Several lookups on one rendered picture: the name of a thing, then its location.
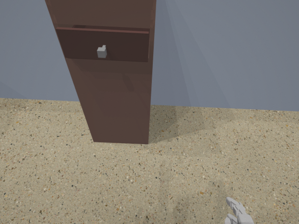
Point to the handle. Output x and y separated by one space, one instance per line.
102 52

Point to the robot right hand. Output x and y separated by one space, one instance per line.
240 213

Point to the cabinet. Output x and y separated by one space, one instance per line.
115 96

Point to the drawer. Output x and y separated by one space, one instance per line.
122 44

